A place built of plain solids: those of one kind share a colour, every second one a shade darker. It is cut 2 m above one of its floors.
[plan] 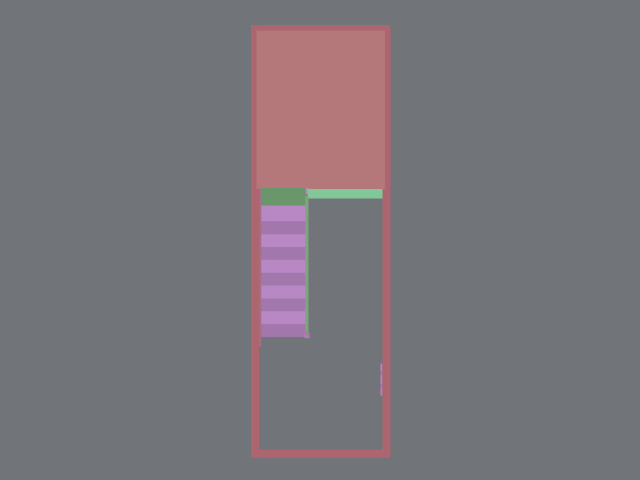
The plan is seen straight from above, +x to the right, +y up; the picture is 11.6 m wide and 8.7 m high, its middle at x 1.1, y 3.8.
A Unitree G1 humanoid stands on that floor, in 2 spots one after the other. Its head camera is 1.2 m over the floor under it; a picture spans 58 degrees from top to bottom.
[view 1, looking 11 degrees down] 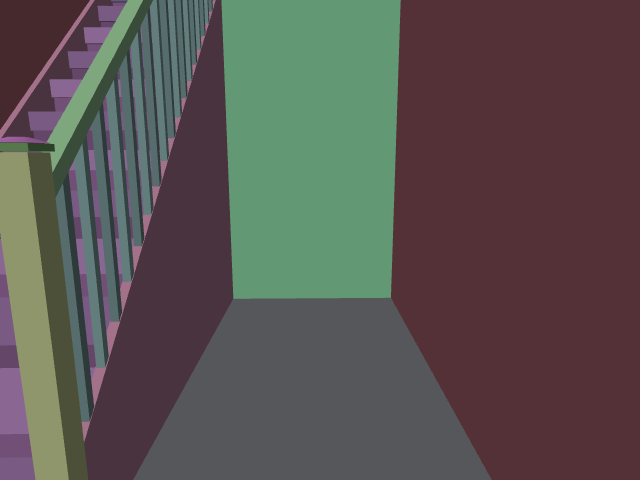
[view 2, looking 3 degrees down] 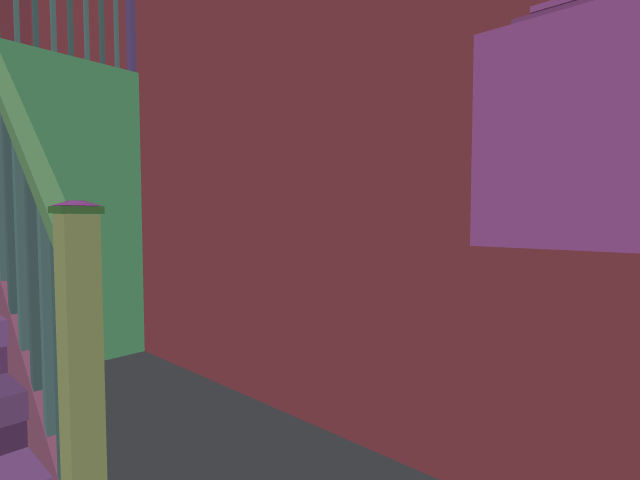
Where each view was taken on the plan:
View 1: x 1.56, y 1.00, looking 89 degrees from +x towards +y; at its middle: upper_edge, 3.62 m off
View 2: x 0.44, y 0.82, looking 42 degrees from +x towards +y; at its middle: wall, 2.42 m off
